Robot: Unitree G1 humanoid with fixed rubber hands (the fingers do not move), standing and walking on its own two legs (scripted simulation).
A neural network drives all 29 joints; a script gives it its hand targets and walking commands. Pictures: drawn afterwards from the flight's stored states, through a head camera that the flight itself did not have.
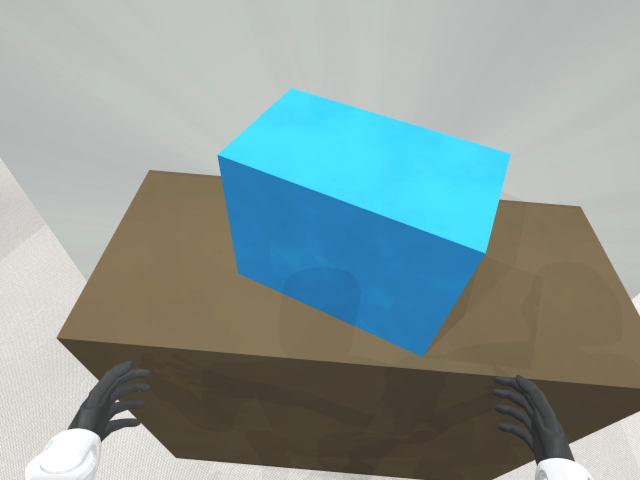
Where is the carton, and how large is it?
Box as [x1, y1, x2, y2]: [217, 88, 510, 356]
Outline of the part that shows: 291,88 217,155 238,273 422,356 485,253 510,154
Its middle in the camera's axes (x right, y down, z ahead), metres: +0.05 -0.03 +0.55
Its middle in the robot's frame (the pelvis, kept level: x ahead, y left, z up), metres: +0.43 -0.03 +0.08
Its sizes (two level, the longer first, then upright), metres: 0.306 0.178 0.233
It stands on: a pedestal, 0.74 m high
